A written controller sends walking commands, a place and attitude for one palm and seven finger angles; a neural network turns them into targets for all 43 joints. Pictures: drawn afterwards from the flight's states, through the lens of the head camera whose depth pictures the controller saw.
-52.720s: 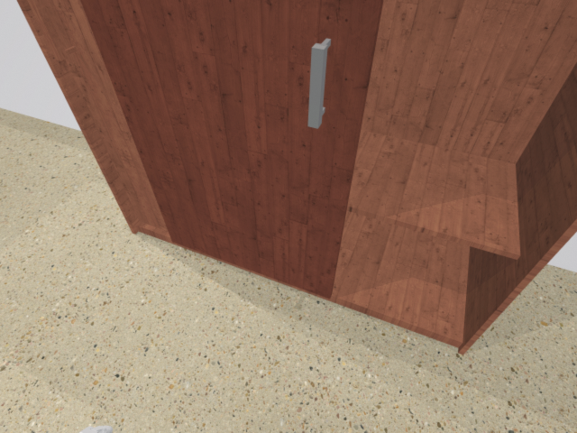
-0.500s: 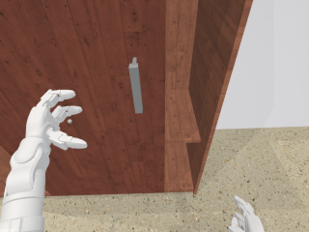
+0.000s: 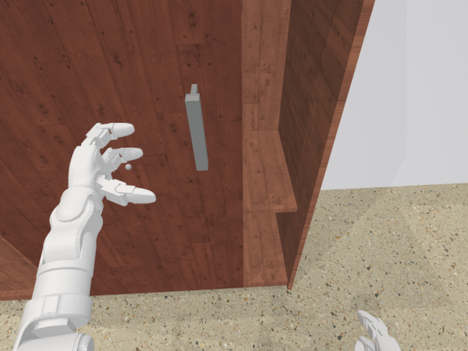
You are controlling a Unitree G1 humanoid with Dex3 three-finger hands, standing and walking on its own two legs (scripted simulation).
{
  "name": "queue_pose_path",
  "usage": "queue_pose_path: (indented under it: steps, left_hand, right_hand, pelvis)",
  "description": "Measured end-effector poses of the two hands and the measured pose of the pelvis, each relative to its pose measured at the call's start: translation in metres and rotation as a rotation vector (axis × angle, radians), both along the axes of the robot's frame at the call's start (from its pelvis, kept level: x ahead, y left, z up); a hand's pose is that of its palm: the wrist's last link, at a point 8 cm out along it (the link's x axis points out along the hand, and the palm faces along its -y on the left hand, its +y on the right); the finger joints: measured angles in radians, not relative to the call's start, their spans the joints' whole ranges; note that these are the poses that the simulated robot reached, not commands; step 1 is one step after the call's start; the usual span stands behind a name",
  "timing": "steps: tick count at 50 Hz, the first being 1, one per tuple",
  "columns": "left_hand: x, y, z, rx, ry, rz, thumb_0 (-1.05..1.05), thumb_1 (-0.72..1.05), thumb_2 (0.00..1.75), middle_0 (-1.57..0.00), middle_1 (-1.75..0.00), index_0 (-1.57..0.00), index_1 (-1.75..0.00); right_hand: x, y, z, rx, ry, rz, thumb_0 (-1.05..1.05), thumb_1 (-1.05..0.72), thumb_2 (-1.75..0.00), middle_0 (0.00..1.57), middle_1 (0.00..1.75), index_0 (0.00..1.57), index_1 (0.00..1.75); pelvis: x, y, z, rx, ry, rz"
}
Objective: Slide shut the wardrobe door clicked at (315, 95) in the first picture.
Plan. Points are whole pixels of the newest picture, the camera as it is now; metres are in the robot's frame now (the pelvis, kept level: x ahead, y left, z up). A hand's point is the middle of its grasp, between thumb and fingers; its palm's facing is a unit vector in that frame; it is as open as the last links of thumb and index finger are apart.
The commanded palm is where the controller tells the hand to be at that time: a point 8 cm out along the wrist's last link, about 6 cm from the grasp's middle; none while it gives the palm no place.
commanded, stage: move the hooked fingers beside the handle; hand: left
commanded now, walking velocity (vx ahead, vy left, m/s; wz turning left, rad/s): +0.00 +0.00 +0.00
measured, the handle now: (198, 128) +0.49 +0.10 +0.14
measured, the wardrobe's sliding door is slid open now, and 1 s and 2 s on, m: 0.19 0.19 0.19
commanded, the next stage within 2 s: feel for the door with the fingertips in 1.40 s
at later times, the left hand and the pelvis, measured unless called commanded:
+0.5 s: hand (156, 148) +0.42 +0.17 +0.15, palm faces +0.13 -0.99 +0.00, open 14.0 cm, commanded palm +0.39 +0.21 +0.15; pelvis +0.01 +0.00 +0.00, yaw -1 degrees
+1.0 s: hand (161, 147) +0.43 +0.17 +0.14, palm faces +0.13 -0.99 +0.01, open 14.0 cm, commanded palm +0.39 +0.21 +0.15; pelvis +0.01 +0.01 +0.00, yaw -1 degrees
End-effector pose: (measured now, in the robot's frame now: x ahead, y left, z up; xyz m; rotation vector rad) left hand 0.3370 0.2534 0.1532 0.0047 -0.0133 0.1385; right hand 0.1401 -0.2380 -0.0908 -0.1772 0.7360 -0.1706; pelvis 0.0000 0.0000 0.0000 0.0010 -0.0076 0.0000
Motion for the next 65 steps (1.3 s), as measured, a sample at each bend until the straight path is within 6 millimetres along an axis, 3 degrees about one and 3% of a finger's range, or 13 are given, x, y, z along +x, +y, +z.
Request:
queue_pose_path:
  steps: [15, 35, 47, 65]
  left_hand:
    - [0.039, -0.026, -0.005, -0.008, 0.014, -0.016, -0.01, -0.5, 0.3, -0.3, -1.2, -0.3, -1.2]
    - [0.074, -0.045, -0.012, -0.024, 0.023, -0.012, -0.01, -0.5, 0.3, -0.3, -1.2, -0.3, -1.2]
    - [0.07, -0.036, -0.014, -0.018, 0.013, -0.004, -0.01, -0.5, 0.3, -0.3, -1.2, -0.3, -1.2]
    - [0.05, -0.04, -0.006, -0.017, -0.019, -0.008, -0.01, -0.5, 0.3, -0.3, -1.2, -0.3, -1.2]
  right_hand:
    - [-0.024, -0.007, -0.012, 0.002, 0.1, -0.041, 0.01, -0.9, -0.89, 0.2, 0.3, 0.2, 0.3]
    - [-0.05, -0.008, -0.021, 0.007, 0.2, -0.076, 0.01, -0.9, -0.89, 0.2, 0.3, 0.2, 0.3]
    - [-0.052, -0.005, -0.021, 0.013, 0.212, -0.086, 0.01, -0.9, -0.89, 0.2, 0.3, 0.2, 0.3]
    - [-0.025, 0.005, -0.011, 0.022, 0.116, -0.037, 0.01, -0.9, -0.89, 0.2, 0.3, 0.2, 0.3]
  pelvis:
    - [0.003, 0.0, -0.001, 0.001, 0.028, -0.01]
    - [0.007, 0.003, -0.002, -0.002, 0.065, -0.021]
    - [0.01, 0.006, -0.002, -0.005, 0.064, -0.026]
    - [0.004, 0.008, -0.001, -0.006, 0.04, -0.017]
